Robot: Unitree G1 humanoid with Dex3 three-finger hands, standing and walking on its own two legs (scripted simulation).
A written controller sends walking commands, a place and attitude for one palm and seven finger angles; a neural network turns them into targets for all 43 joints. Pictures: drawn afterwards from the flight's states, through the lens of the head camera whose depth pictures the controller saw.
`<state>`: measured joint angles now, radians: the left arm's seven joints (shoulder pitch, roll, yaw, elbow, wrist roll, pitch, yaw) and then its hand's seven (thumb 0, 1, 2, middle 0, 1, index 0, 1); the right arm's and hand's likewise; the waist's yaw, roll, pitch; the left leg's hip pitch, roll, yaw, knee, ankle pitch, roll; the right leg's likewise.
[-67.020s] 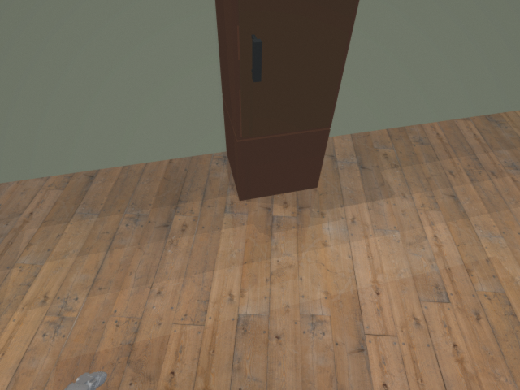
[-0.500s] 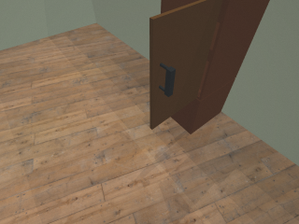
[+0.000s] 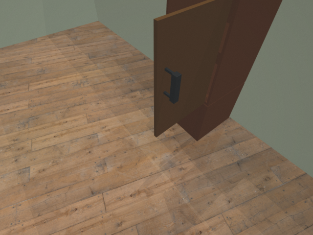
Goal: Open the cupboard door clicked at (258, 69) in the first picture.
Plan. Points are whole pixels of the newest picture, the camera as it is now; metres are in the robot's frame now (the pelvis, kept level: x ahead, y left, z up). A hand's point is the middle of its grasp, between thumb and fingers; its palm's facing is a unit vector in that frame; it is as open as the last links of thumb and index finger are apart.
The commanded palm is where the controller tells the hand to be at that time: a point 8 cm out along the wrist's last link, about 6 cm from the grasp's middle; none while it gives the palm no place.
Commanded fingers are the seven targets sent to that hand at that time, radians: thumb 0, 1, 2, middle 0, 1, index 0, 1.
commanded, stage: look to check the result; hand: left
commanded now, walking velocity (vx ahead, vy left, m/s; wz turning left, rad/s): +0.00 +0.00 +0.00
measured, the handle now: (170, 85) +0.64 -0.02 +0.00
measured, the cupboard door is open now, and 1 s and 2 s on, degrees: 93 93 93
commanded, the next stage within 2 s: stand and wait in 0.40 s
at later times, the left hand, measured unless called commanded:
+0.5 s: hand out of the picture +0.01 +0.16 -0.17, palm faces +0.03 -0.98 -0.18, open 7.4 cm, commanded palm none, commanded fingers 0.00 0.90 0.90 -0.20 -0.30 -0.20 -0.30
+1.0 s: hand out of the picture +0.03 +0.16 -0.17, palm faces +0.03 -0.98 -0.19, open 7.4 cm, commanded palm none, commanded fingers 0.00 0.90 0.90 -0.20 -0.30 -0.20 -0.30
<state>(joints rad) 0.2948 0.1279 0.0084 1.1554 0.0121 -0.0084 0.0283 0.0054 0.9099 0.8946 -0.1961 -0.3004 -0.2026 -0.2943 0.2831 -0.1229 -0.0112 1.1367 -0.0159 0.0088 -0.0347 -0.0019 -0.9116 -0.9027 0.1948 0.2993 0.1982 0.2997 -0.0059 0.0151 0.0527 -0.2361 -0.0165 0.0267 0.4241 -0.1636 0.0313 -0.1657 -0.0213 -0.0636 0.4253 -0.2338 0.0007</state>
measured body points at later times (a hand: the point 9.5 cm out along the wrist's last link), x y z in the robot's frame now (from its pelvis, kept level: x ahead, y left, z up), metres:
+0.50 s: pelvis +0.02 -0.01 +0.00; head +0.04 -0.01 +0.45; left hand +0.01 +0.21 -0.16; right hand +0.01 -0.22 -0.16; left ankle +0.04 +0.10 -0.74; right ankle +0.00 -0.12 -0.74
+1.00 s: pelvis +0.04 -0.01 +0.00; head +0.05 -0.02 +0.45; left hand +0.03 +0.21 -0.16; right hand +0.04 -0.23 -0.16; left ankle +0.04 +0.10 -0.74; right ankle +0.00 -0.12 -0.74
